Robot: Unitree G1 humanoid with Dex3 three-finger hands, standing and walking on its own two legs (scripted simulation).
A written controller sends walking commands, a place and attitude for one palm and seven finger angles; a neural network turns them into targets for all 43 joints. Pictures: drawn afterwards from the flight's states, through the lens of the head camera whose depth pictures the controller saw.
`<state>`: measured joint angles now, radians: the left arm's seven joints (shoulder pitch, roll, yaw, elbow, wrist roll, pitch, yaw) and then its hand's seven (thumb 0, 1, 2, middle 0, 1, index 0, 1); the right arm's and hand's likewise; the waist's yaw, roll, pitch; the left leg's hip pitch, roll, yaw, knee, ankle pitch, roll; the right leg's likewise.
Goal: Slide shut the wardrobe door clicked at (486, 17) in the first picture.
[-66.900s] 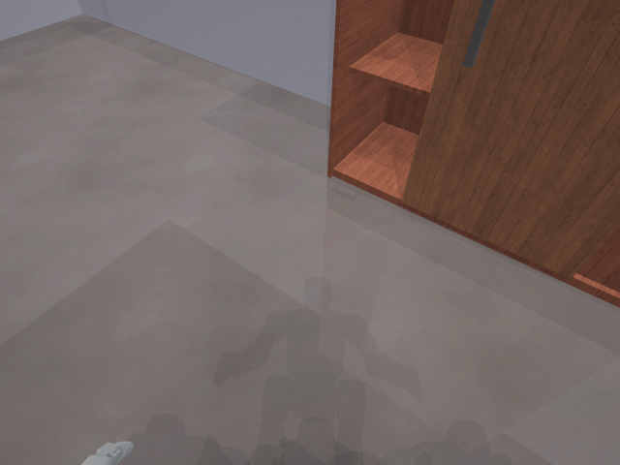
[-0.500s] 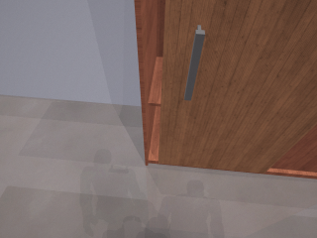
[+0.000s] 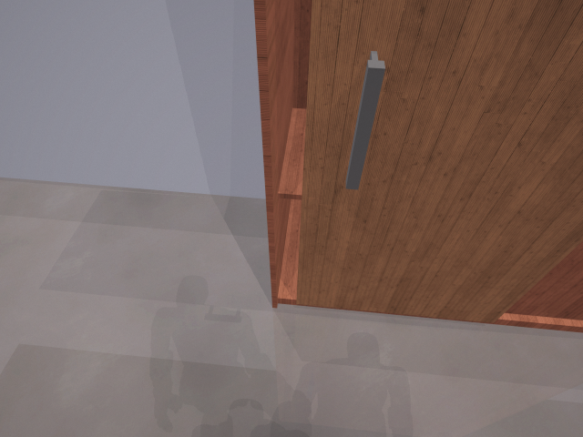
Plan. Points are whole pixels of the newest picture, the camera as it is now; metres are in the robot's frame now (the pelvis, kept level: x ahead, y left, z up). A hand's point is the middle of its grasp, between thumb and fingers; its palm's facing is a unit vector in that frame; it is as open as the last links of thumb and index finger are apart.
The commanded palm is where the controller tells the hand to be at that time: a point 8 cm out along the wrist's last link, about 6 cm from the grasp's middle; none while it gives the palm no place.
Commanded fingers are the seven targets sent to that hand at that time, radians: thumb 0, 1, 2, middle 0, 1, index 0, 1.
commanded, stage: look to check the result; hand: right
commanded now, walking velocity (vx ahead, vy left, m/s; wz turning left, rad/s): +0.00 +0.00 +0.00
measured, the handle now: (361, 126) +0.63 -0.09 +0.08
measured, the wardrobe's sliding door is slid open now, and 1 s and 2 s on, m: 0.07 0.07 0.07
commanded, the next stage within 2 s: take the last steps up to it in 0.44 s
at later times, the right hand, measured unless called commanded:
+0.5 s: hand out of the picture +0.00 -0.15 -0.18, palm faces +0.03 +0.98 -0.17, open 7.4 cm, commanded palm none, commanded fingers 0.00 -0.90 -0.90 0.20 0.30 0.20 0.30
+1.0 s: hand out of the picture +0.02 -0.14 -0.19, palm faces +0.10 +0.98 -0.17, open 7.4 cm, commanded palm none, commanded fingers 0.00 -0.90 -0.90 0.20 0.30 0.20 0.30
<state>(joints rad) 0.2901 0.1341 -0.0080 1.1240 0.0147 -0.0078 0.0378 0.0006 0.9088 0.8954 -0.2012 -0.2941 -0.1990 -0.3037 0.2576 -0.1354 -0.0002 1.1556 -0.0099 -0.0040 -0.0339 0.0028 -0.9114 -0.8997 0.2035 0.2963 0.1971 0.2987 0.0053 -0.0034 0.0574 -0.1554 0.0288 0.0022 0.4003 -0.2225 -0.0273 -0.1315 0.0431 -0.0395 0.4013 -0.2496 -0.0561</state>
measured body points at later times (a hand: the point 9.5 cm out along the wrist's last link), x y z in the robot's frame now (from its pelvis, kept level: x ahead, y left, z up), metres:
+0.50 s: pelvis +0.01 +0.01 +0.00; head +0.03 +0.01 +0.45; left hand +0.00 +0.22 -0.16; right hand +0.00 -0.21 -0.16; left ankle +0.00 +0.14 -0.74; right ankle -0.02 -0.08 -0.74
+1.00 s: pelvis +0.06 +0.02 -0.01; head +0.09 +0.01 +0.44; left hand +0.02 +0.24 -0.17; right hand +0.01 -0.19 -0.18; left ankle +0.00 +0.14 -0.74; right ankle +0.00 -0.07 -0.72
